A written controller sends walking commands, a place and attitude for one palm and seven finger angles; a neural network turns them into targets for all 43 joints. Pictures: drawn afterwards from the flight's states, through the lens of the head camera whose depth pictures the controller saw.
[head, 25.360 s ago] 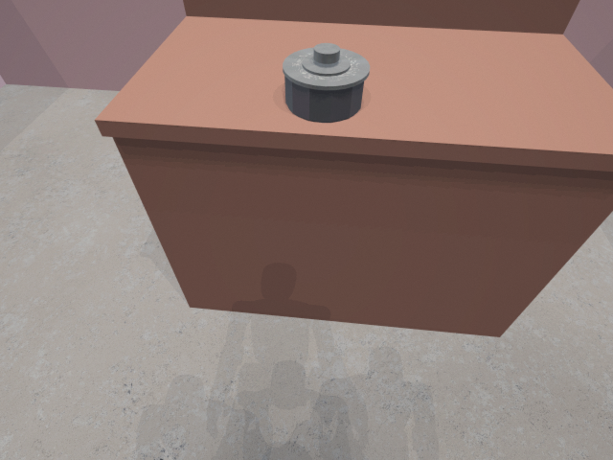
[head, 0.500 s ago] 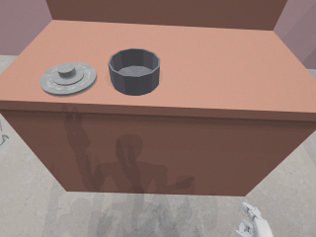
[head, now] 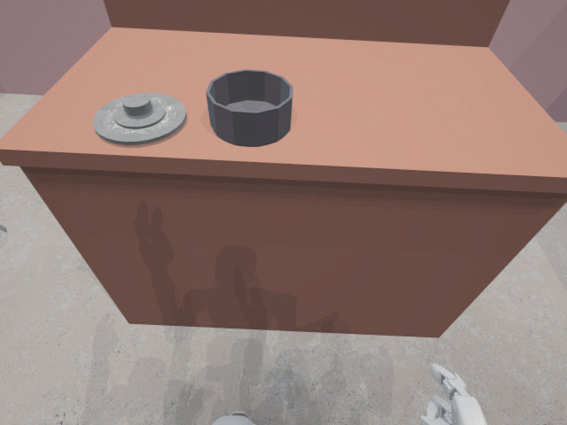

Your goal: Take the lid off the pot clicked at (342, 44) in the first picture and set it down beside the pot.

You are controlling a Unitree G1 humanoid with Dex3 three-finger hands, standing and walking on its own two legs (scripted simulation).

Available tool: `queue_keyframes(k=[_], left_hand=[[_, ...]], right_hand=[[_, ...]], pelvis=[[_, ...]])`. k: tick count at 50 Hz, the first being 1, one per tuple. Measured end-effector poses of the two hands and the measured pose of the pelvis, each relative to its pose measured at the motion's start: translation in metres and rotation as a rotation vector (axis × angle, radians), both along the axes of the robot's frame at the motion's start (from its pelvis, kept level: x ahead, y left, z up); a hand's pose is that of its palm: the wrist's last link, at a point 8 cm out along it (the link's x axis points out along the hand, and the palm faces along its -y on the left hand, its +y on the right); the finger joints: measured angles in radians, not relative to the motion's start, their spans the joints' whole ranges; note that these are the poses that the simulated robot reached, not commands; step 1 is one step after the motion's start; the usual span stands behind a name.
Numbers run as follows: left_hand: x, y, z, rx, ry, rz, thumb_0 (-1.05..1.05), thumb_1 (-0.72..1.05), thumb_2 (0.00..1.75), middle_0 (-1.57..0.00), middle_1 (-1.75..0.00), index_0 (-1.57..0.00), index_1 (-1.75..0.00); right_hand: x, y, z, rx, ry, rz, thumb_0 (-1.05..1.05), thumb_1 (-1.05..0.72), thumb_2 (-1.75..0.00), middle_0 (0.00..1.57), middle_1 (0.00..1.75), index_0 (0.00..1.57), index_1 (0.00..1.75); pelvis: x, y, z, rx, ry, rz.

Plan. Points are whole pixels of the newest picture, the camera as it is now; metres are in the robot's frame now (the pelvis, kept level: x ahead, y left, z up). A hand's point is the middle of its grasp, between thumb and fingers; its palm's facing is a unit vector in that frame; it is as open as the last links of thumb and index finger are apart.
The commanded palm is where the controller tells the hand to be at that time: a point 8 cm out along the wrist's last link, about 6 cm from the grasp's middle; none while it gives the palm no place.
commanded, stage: step back with the hand held close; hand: left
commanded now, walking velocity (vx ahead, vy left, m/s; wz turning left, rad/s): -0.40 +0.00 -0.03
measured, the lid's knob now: (137, 104) +0.66 +0.32 +0.10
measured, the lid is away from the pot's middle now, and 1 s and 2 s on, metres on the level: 0.23 0.23 0.23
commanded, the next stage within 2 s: stop stepping back and stand still in 0.28 s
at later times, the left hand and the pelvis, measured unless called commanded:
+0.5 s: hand out of the picture +0.12 +0.23 +0.28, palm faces +0.40 -0.83 -0.40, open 7.4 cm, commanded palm +0.05 +0.30 +0.28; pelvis -0.09 +0.02 +0.00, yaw -2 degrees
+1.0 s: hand out of the picture +0.07 +0.26 +0.29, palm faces +0.49 -0.81 -0.33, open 7.4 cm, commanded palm +0.00 +0.30 +0.28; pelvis -0.14 +0.03 +0.01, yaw -2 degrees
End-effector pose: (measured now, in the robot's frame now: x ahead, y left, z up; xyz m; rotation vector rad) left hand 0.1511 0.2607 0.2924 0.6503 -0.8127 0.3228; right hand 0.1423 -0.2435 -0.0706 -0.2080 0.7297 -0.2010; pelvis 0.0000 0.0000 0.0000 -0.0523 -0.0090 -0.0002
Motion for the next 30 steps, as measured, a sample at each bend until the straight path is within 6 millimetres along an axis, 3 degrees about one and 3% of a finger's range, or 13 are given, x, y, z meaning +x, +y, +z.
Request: queue_keyframes(k=[5, 11, 16, 20, 23, 30], left_hand=[[-0.014, 0.009, -0.004, -0.008, -0.023, -0.032, 0.00, 0.88, 0.90, -0.21, -0.31, -0.21, -0.30], [-0.028, 0.022, -0.006, -0.040, -0.004, -0.012, 0.00, 0.88, 0.90, -0.21, -0.31, -0.21, -0.30], [-0.051, 0.011, -0.004, -0.034, -0.002, -0.033, 0.01, 0.88, 0.90, -0.21, -0.31, -0.21, -0.30], [-0.062, 0.000, -0.005, -0.030, -0.002, -0.109, 0.00, 0.88, 0.90, -0.21, -0.31, -0.21, -0.30], [-0.059, 0.009, -0.010, -0.063, 0.056, -0.112, 0.00, 0.88, 0.90, -0.21, -0.31, -0.21, -0.30], [-0.088, 0.020, -0.004, -0.012, 0.065, -0.081, 0.01, 0.88, 0.90, -0.21, -0.31, -0.21, -0.30]], right_hand=[[-0.014, 0.000, 0.003, -0.034, 0.010, -0.019, 0.01, -0.90, -0.90, 0.21, 0.30, 0.20, 0.30], [-0.035, 0.013, 0.010, -0.023, -0.033, -0.015, 0.01, -0.91, -0.90, 0.21, 0.30, 0.20, 0.30], [-0.055, 0.022, 0.007, 0.014, -0.039, 0.013, 0.01, -0.90, -0.90, 0.21, 0.30, 0.20, 0.30], [-0.079, 0.020, 0.001, 0.015, 0.003, 0.010, 0.01, -0.90, -0.90, 0.21, 0.30, 0.20, 0.30], [-0.097, 0.015, 0.001, -0.001, 0.028, -0.031, 0.01, -0.90, -0.90, 0.21, 0.30, 0.20, 0.30], [-0.136, 0.019, 0.017, -0.026, -0.018, -0.079, 0.01, -0.90, -0.90, 0.21, 0.30, 0.20, 0.30]], pelvis=[[-0.014, 0.010, -0.004, -0.010, -0.001, 0.006], [-0.039, 0.012, 0.000, -0.024, 0.014, -0.016], [-0.059, 0.005, 0.000, -0.012, 0.042, -0.042], [-0.075, 0.010, 0.003, -0.004, 0.033, -0.052], [-0.083, 0.017, 0.002, 0.015, 0.031, -0.050], [-0.112, 0.022, 0.007, 0.026, 0.029, -0.065]])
